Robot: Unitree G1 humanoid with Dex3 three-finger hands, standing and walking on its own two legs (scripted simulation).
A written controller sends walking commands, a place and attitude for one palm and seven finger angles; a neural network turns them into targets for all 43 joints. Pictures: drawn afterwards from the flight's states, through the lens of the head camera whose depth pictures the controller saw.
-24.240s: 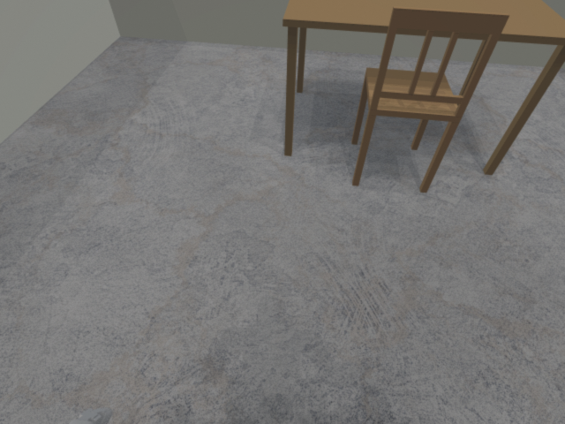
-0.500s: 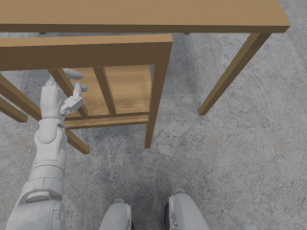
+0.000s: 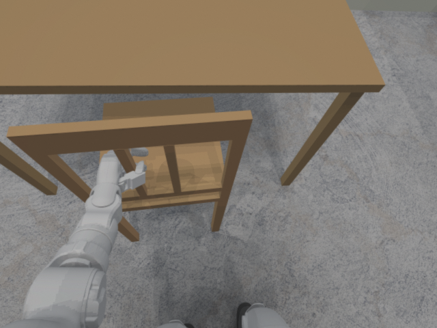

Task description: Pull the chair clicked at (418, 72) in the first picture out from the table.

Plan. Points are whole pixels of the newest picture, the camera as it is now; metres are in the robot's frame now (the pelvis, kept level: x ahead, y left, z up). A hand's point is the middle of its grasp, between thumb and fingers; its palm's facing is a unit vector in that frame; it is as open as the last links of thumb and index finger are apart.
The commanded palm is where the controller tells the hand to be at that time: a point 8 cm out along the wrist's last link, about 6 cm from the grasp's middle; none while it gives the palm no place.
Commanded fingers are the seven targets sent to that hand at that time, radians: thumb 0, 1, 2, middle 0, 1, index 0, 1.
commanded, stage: step backward, pulling the chair out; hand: left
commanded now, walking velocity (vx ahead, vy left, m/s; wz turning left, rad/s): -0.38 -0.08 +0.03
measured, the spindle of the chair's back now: (133, 173) +0.43 +0.17 -0.10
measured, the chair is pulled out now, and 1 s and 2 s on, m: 0.03 0.18 0.35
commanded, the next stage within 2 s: none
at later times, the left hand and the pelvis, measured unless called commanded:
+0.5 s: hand (150, 196) +0.36 +0.13 -0.07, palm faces +0.08 -0.98 -0.16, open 5.0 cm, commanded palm +0.34 +0.18 -0.07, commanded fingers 0.00 0.90 0.90 -0.50 -1.45 -0.50 -1.45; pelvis -0.04 -0.02 +0.00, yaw +0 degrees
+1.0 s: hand (158, 250) +0.26 +0.10 -0.06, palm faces +0.06 -0.99 -0.16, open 5.1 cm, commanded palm +0.26 +0.15 -0.06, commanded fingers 0.00 0.90 0.90 -0.50 -1.45 -0.50 -1.45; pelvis -0.12 -0.03 -0.01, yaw +1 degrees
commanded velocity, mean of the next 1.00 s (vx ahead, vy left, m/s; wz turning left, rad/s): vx -0.38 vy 0.01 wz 0.04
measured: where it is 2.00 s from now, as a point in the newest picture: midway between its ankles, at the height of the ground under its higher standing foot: outside the picture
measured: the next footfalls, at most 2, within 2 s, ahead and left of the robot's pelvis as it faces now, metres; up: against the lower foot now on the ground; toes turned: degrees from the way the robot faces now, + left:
right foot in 0.98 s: -0.04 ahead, -0.15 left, +0.00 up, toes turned +0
right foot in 1.52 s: -0.17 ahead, -0.18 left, +0.00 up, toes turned -3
